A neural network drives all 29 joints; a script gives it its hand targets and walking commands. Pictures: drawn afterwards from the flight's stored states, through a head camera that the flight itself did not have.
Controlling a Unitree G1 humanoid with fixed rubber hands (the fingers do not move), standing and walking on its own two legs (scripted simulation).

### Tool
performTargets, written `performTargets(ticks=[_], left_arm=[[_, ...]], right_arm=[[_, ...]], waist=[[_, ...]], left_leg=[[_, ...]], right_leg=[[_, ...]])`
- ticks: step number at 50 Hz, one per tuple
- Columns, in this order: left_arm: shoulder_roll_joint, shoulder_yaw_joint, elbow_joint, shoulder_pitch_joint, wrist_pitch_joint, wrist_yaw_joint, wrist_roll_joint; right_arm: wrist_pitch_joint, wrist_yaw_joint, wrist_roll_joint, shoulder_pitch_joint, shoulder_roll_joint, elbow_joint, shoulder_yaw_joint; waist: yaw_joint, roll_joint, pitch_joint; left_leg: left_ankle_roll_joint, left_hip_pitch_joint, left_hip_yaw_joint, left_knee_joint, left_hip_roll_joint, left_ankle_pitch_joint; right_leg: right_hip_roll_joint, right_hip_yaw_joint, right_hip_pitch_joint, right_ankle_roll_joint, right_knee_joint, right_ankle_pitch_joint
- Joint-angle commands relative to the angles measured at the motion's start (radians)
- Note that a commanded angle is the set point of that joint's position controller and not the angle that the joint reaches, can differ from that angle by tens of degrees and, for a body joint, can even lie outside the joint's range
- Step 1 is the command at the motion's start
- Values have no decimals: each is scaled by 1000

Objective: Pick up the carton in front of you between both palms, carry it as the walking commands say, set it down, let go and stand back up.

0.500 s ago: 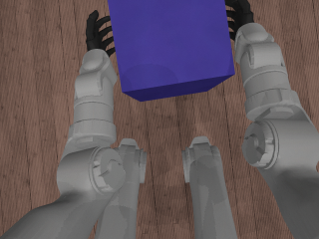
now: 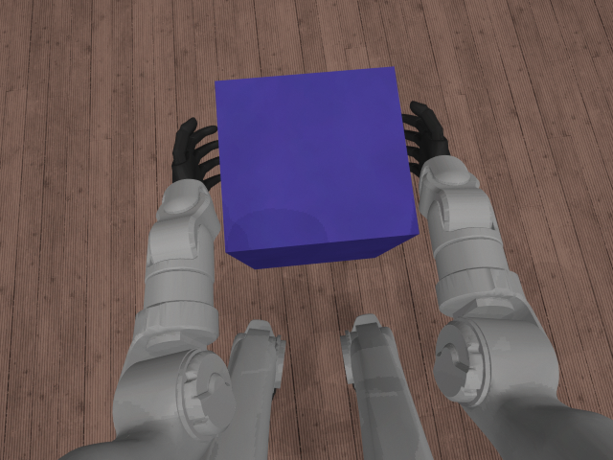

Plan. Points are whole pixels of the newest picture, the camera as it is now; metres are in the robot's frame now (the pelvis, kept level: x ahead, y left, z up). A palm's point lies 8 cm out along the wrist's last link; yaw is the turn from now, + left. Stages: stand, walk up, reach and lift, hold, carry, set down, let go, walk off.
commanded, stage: reach and lift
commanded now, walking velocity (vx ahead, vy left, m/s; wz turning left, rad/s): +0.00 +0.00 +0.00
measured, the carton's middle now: (311, 187) +0.48 -0.01 -0.12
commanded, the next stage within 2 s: hold in 1.96 s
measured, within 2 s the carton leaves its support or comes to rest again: neither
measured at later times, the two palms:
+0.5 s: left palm (114, 168) +0.41 +0.14 +0.11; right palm (485, 150) +0.41 -0.16 +0.10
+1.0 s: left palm out of the picture +0.38 +0.15 +0.24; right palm out of the picture +0.36 -0.15 +0.24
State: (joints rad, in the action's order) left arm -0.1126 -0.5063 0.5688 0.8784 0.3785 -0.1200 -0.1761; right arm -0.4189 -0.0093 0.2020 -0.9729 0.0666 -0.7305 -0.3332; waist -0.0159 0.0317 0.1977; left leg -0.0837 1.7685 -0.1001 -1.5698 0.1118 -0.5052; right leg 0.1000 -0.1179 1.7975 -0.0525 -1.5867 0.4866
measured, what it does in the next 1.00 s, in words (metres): rises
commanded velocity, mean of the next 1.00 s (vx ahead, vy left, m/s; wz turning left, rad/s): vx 0.00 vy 0.00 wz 0.00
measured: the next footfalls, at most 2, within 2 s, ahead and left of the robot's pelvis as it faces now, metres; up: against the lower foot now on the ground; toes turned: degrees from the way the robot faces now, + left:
none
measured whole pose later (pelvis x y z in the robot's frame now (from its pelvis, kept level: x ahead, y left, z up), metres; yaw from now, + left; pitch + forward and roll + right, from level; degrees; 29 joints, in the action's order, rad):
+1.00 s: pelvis +0.08 +0.01 +0.22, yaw -1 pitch +1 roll +0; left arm -0.15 -0.26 0.40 0.25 0.55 -0.03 -0.24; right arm -0.58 -0.04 0.25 -0.23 -0.15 -0.39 -0.23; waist 0.00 0.01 0.10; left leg -0.02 0.23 -0.15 -0.47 0.04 -0.24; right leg 0.04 -0.14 0.24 -0.02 -0.46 0.23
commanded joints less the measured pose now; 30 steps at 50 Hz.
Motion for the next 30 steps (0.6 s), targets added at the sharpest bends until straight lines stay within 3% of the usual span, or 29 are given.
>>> performTargets(ticks=[1, 15, 30], left_arm=[[-1050, 630, 85, 660, -6, 293, 171], [-1086, 644, 108, 378, -48, 293, 113], [-1093, 749, 45, 54, -26, 314, 102]], right_arm=[[57, 246, -187, -571, -1150, 36, 487], [103, 230, -143, -322, -1192, 56, 490], [84, 234, -144, -32, -1207, 164, 592]], waist=[[14, -94, 948], [16, -54, 732], [15, -43, 511]], left_leg=[[30, -497, 175, 200, 83, 233], [44, -775, 106, 477, 60, 246], [62, -1195, 43, 809, 18, 408]], right_leg=[[63, 169, -722, 17, 229, -285], [52, 112, -970, 32, 493, -291], [27, 62, -1317, 40, 815, -426]])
